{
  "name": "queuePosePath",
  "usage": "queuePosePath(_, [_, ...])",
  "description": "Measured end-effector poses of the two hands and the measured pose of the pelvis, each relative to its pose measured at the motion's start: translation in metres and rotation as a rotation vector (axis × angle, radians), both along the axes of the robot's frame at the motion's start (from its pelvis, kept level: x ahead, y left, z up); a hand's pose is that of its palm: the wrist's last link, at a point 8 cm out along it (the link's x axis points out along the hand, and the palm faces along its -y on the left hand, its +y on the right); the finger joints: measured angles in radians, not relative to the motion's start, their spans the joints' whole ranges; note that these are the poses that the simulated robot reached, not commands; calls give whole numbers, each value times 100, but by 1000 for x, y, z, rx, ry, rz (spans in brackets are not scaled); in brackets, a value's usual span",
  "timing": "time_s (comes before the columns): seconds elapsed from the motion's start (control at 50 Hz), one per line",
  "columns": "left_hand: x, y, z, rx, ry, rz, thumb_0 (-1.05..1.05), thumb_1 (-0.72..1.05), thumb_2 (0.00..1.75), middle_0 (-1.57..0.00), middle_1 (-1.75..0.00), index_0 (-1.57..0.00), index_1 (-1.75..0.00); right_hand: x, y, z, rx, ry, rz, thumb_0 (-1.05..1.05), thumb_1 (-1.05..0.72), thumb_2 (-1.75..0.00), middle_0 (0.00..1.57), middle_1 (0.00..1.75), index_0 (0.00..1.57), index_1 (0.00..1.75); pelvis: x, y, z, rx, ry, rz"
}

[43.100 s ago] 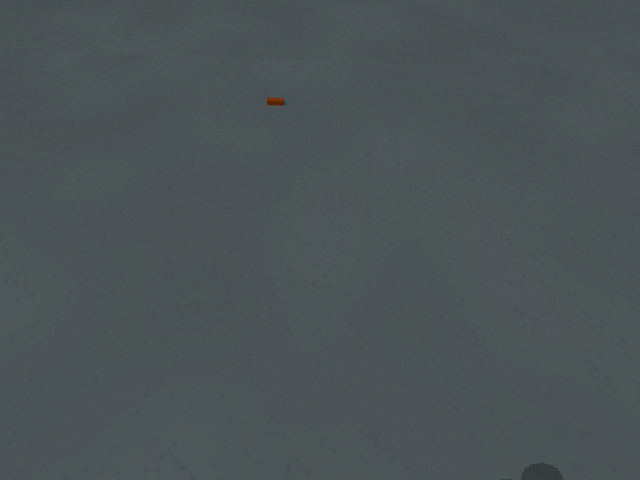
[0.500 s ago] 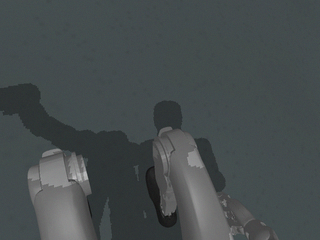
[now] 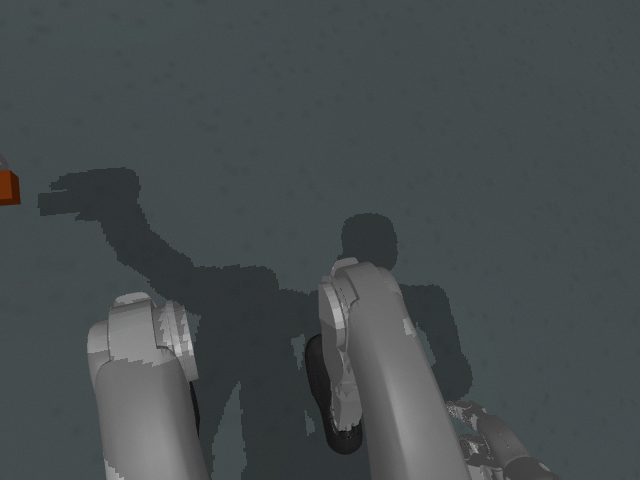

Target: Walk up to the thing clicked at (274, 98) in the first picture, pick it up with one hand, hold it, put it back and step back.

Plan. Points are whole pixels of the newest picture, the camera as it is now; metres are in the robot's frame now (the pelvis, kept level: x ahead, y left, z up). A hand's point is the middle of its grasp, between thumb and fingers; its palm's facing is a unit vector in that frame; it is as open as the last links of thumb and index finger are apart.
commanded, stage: lift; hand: left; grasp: from above
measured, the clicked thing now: out of the picture +0.47 +0.36 -0.17
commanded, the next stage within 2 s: hold in 1.56 s
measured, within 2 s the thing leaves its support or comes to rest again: neither
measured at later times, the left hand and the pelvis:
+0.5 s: hand out of the picture +0.39 +0.35 +0.01, palm faces -0.45 -0.10 -0.89, open 6.4 cm; pelvis +0.00 +0.00 +0.09, yaw +4 degrees
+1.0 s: hand out of the picture +0.32 +0.32 +0.22, palm faces -0.44 -0.13 -0.89, open 6.6 cm; pelvis +0.02 +0.00 +0.28, yaw +8 degrees
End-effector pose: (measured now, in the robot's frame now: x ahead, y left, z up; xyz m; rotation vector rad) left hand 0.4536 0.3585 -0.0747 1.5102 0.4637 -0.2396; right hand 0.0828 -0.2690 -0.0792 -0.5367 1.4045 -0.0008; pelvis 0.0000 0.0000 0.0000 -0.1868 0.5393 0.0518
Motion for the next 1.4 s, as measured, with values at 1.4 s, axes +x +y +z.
queuePosePath(1.4, [-105,-69,437,-32,-18,6,-1,51,7,-95,-25,-99,-20,95,27,338,159,-424,-167,1,-93,-91,20,30,20,30,52,4,366,169,-302,80])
